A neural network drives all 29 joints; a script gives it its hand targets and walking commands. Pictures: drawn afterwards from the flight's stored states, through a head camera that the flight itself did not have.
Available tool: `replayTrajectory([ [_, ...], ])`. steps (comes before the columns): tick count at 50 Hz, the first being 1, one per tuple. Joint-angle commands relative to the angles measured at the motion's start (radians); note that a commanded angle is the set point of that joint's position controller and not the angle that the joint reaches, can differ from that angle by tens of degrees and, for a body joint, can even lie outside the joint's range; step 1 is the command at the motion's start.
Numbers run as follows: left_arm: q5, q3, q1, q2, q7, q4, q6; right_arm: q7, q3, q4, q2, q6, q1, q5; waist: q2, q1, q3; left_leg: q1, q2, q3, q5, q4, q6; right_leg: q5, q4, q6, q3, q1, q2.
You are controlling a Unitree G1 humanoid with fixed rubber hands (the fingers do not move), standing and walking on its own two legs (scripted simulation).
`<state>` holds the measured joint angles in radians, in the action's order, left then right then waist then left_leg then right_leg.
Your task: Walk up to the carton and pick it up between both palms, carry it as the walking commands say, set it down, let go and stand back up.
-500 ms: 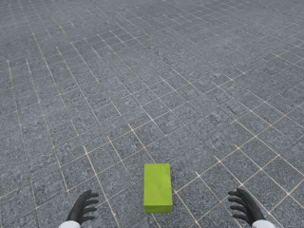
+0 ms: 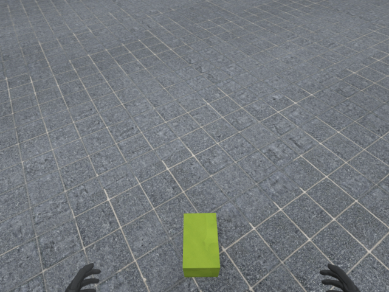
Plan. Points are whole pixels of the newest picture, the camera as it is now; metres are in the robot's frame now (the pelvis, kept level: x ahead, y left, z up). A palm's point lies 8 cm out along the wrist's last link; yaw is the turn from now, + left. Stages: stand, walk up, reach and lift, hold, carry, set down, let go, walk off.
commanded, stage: stand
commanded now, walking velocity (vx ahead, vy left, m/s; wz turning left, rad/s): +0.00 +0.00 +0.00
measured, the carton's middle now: (200, 244) +0.44 +0.02 -0.69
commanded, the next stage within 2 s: none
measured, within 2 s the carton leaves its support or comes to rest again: neither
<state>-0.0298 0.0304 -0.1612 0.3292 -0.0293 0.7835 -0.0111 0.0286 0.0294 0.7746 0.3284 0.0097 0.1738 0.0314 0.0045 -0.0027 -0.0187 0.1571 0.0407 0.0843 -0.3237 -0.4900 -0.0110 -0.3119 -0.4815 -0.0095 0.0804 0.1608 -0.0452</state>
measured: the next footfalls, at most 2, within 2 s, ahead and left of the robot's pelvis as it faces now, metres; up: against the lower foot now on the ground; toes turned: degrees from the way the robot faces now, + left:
none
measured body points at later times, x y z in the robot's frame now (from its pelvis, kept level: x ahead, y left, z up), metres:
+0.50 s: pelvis -0.01 +0.00 +0.01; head -0.01 +0.00 +0.46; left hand +0.11 +0.30 -0.11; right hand +0.10 -0.30 -0.10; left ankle -0.04 +0.12 -0.74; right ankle -0.04 -0.12 -0.74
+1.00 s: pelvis -0.02 +0.00 +0.01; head -0.02 +0.00 +0.46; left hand +0.08 +0.31 -0.11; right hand +0.08 -0.31 -0.10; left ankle -0.04 +0.12 -0.74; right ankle -0.04 -0.12 -0.74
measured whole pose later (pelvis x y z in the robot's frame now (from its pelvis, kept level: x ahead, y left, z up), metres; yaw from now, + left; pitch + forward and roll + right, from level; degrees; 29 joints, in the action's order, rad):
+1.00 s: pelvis -0.02 +0.00 +0.01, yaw +0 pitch -2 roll +0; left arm -0.02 0.01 -0.13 0.37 -0.02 0.99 0.01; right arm 0.02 0.00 0.98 0.38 -0.01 0.14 0.02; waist 0.00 0.00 -0.03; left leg 0.10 0.03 0.09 -0.23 -0.37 -0.01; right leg -0.22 -0.36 -0.01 0.08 0.10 -0.04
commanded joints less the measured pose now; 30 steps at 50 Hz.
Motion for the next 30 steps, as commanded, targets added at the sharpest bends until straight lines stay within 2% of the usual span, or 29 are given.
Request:
replayTrajectory([
  [1, 0.002, 0.034, 0.023, 0.148, -0.005, -0.042, 0.014, 0.006, 0.035, -0.041, 0.154, -0.015, -0.015, -0.001, -0.01, 0.0, 0.073, -0.032, -0.099, 0.053, 0.414, 0.044, 0.009, 0.38, 0.042, -0.003, 0.057, -0.034, 0.1],
  [8, 0.004, 0.03, 0.033, 0.154, -0.005, -0.005, 0.016, 0.007, 0.031, -0.005, 0.163, -0.019, -0.02, -0.004, -0.008, 0.001, 0.066, -0.043, -0.104, 0.058, 0.414, 0.063, 0.007, 0.377, 0.057, -0.007, 0.062, -0.046, 0.104],
  [30, 0.009, 0.02, 0.053, 0.184, 0.004, 0.099, 0.024, 0.001, 0.014, 0.103, 0.196, -0.028, -0.044, -0.009, -0.005, 0.002, 0.025, -0.042, -0.116, 0.081, 0.292, 0.14, -0.005, 0.288, 0.135, -0.012, 0.09, -0.05, 0.116],
])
